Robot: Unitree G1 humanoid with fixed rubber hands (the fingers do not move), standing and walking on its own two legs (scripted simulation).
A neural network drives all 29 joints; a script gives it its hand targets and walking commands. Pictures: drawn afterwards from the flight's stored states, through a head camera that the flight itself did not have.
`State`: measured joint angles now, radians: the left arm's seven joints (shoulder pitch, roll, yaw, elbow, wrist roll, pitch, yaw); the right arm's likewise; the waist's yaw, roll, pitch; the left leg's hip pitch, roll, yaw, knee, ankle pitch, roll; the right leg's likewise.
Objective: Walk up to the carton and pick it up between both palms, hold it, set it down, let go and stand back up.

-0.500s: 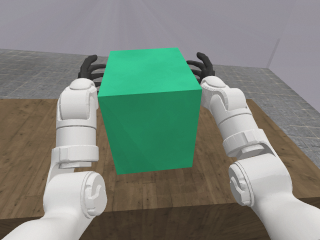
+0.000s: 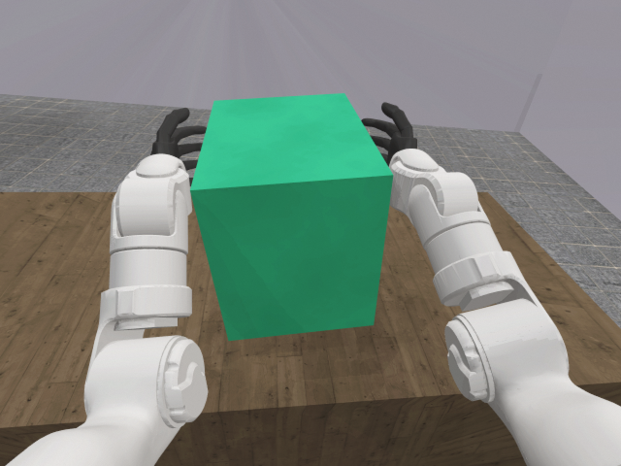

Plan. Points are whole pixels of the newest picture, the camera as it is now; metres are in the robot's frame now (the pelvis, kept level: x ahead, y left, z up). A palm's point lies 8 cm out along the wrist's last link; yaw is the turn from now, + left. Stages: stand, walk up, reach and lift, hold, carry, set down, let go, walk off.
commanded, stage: hold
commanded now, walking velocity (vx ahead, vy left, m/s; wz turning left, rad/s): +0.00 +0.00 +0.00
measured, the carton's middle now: (290, 208) +0.39 +0.00 +0.21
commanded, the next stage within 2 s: none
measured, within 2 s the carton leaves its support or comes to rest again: neither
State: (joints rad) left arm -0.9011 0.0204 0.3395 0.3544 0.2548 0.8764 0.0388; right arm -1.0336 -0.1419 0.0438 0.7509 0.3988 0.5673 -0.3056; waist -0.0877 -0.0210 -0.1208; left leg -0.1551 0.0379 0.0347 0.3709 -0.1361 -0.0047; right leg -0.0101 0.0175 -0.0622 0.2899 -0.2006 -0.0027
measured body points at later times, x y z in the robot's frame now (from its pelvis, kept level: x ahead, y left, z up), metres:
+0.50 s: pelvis +0.00 +0.00 +0.00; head -0.08 +0.02 +0.44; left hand +0.39 +0.14 +0.27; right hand +0.39 -0.14 +0.28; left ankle +0.05 +0.12 -0.75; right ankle -0.02 -0.11 -0.75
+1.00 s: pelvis +0.00 +0.00 +0.00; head -0.09 +0.02 +0.44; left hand +0.38 +0.14 +0.27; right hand +0.38 -0.14 +0.28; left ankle +0.05 +0.12 -0.75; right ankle -0.02 -0.11 -0.75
